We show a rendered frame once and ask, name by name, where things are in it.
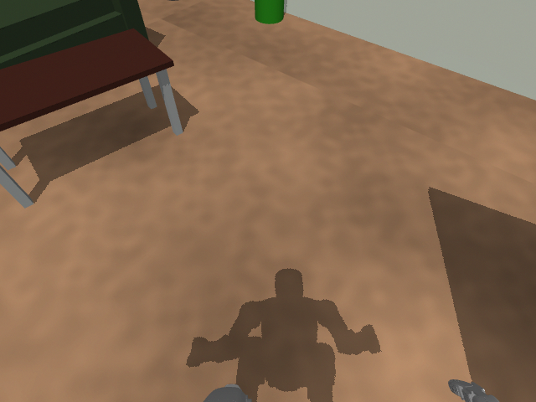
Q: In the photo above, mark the right robot hand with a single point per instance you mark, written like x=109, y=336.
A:
x=470, y=392

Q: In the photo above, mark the sofa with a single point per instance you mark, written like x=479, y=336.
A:
x=30, y=29

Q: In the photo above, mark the coffee table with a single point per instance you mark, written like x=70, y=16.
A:
x=39, y=86

